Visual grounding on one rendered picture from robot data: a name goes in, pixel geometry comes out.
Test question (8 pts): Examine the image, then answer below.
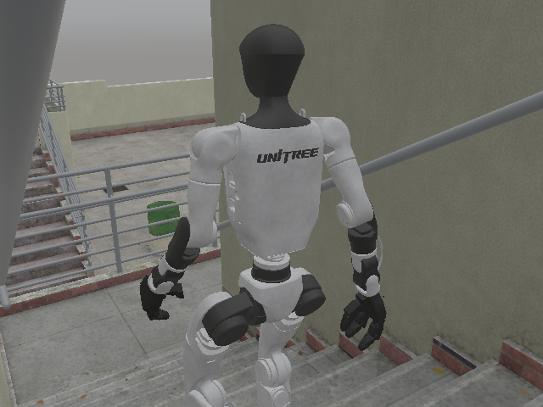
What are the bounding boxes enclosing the stairs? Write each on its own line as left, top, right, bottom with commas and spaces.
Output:
5, 147, 87, 298
22, 339, 543, 407

